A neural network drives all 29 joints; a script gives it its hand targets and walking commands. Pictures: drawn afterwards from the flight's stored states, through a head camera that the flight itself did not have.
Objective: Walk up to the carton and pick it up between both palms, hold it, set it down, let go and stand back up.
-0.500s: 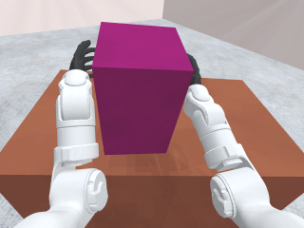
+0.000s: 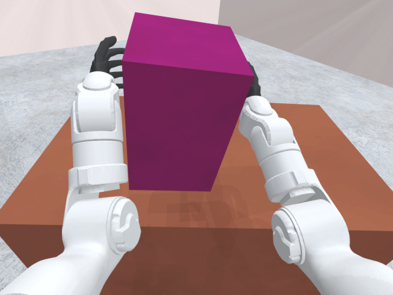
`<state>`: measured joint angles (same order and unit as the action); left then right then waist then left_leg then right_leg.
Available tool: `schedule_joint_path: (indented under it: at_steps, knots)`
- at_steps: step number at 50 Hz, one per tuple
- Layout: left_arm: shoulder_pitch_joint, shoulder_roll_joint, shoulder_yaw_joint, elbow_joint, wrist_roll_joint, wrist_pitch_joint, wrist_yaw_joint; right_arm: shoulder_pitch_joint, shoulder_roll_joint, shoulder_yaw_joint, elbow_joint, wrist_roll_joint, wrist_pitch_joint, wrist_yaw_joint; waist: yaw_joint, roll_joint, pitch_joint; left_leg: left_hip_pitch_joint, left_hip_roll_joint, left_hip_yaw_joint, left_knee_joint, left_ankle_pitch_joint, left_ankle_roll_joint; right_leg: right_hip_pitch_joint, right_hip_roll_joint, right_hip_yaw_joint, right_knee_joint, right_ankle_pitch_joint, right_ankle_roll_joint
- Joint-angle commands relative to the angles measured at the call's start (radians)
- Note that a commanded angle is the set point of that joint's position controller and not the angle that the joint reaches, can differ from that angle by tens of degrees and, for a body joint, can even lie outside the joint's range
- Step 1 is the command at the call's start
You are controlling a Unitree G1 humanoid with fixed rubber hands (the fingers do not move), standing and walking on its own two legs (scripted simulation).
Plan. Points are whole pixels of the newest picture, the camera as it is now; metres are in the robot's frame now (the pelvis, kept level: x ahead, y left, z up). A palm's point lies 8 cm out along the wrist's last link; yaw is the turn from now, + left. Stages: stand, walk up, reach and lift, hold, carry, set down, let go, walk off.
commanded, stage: hold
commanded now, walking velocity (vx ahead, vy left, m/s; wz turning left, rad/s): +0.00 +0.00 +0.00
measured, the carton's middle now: (177, 112) +0.39 +0.01 +0.23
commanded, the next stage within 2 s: none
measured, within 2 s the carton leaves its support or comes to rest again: neither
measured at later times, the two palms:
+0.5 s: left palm (94, 69) +0.38 +0.15 +0.32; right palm (248, 87) +0.38 -0.12 +0.29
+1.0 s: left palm (92, 75) +0.37 +0.15 +0.32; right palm (251, 86) +0.37 -0.12 +0.30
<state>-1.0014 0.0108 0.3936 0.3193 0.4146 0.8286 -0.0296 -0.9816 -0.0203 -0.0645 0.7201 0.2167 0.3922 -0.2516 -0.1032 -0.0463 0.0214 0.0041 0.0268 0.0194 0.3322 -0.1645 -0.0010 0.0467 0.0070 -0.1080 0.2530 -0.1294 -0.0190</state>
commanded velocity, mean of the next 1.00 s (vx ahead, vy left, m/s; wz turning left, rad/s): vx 0.00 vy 0.00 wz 0.00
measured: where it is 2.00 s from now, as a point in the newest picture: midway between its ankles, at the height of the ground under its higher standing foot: outside the picture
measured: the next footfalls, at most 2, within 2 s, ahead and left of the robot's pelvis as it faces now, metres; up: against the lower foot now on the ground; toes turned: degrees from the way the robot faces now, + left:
none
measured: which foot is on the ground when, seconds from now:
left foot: down 0.00-1.00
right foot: down 0.00-1.00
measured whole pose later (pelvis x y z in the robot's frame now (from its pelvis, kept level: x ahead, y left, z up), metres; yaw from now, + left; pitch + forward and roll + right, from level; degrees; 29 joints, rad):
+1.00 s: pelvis +0.01 +0.00 +0.00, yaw +1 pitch -9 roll -1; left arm -0.96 0.04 0.37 0.25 0.41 0.93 -0.09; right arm -1.02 -0.07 0.02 0.62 0.34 0.62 -0.34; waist -0.12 -0.03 -0.05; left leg 0.00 0.02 -0.01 0.35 -0.18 -0.01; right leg 0.05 0.02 -0.09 0.27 -0.15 -0.02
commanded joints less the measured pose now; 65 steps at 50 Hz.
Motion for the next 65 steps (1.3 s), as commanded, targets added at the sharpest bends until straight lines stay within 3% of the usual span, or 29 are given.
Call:
schedule_joint_path:
  at_steps: [1, 8, 11, 16, 24, 28, 31, 37, 41, 46, 51, 58, 65]
  knots:
    - [-0.455, -0.52, -0.356, -0.095, -0.179, 0.004, -0.163, -0.792, 0.555, 0.395, -0.44, 0.206, 0.004, 0.052, 0.002, 0.029, -0.453, 0.014, -0.091, 0.01, 0.01, 0.283, 0.002, 0.264, 0.044, 0.046, 0.039, 0.407, 0.089]
    - [-0.516, -0.535, -0.365, -0.062, -0.153, 0.053, -0.213, -0.743, 0.486, 0.272, -0.337, 0.175, 0.084, 0.058, -0.034, 0.104, -0.216, -0.114, -0.062, 0.023, -0.09, 0.058, -0.017, 0.139, 0.054, 0.036, -0.001, 0.05, 0.047]
    - [-0.567, -0.56, -0.365, -0.034, -0.157, 0.047, -0.226, -0.777, 0.476, 0.224, -0.303, 0.153, 0.093, 0.08, -0.035, 0.133, -0.216, -0.189, -0.044, 0.019, -0.126, -0.021, -0.015, 0.151, 0.062, 0.035, 0.016, -0.016, 0.036]
    - [-0.626, -0.572, -0.358, 0.002, -0.188, 0.021, -0.219, -0.848, 0.489, 0.198, -0.294, 0.141, 0.092, 0.101, -0.029, 0.133, -0.311, -0.22, -0.044, 0.014, -0.128, -0.042, -0.012, 0.178, 0.065, 0.042, 0.038, -0.009, 0.037]
    - [-0.585, -0.497, -0.274, 0.04, -0.189, 0.016, -0.207, -0.864, 0.517, 0.269, -0.318, 0.191, 0.105, 0.084, 0.015, 0.03, -0.422, -0.107, -0.072, 0.017, -0.07, 0.105, 0.007, 0.19, 0.061, 0.052, 0.023, 0.11, 0.058]
    - [-0.544, -0.487, -0.3, -0.01, -0.211, 0.024, -0.212, -0.848, 0.526, 0.338, -0.417, 0.249, 0.113, 0.05, 0.001, 0.017, -0.483, -0.028, -0.091, 0.008, -0.013, 0.237, -0.006, 0.217, 0.059, 0.055, 0.029, 0.292, 0.078]
    - [-0.528, -0.494, -0.339, -0.056, -0.222, 0.032, -0.214, -0.816, 0.516, 0.367, -0.464, 0.283, 0.127, 0.028, -0.017, 0.046, -0.471, -0.003, -0.093, -0.002, 0.007, 0.282, -0.025, 0.212, 0.059, 0.053, 0.034, 0.365, 0.081]
    - [-0.521, -0.528, -0.394, -0.126, -0.219, 0.054, -0.223, -0.76, 0.482, 0.36, -0.473, 0.303, 0.158, 0.019, -0.039, 0.117, -0.387, -0.018, -0.082, -0.009, -0.005, 0.285, -0.056, 0.176, 0.064, 0.05, 0.03, 0.317, 0.062]
    - [-0.546, -0.542, -0.408, -0.139, -0.22, 0.059, -0.226, -0.766, 0.476, 0.336, -0.454, 0.292, 0.171, 0.029, -0.043, 0.134, -0.35, -0.046, -0.075, -0.008, -0.026, 0.242, -0.06, 0.154, 0.066, 0.05, 0.027, 0.241, 0.052]
    - [-0.584, -0.544, -0.389, -0.102, -0.217, 0.055, -0.224, -0.791, 0.469, 0.293, -0.396, 0.255, 0.178, 0.054, -0.031, 0.118, -0.332, -0.104, -0.061, -0.004, -0.067, 0.138, -0.046, 0.136, 0.072, 0.051, 0.023, 0.108, 0.041]
    - [-0.617, -0.528, -0.337, -0.018, -0.209, 0.041, -0.214, -0.846, 0.487, 0.263, -0.346, 0.222, 0.17, 0.077, 0.0, 0.076, -0.353, -0.159, -0.056, 0.003, -0.098, 0.038, -0.014, 0.13, 0.072, 0.057, 0.02, 0.024, 0.042]
    - [-0.615, -0.487, -0.269, 0.078, -0.2, 0.025, -0.206, -0.886, 0.508, 0.259, -0.328, 0.216, 0.157, 0.073, 0.021, 0.023, -0.397, -0.128, -0.074, 0.01, -0.078, 0.034, 0.009, 0.118, 0.061, 0.07, 0.004, 0.046, 0.056]
    - [-0.598, -0.498, -0.309, 0.064, -0.218, 0.024, -0.223, -0.864, 0.496, 0.276, -0.367, 0.253, 0.156, 0.039, -0.024, 0.072, -0.422, -0.073, -0.09, -0.002, -0.032, 0.128, -0.02, 0.14, 0.049, 0.074, 0.009, 0.21, 0.068]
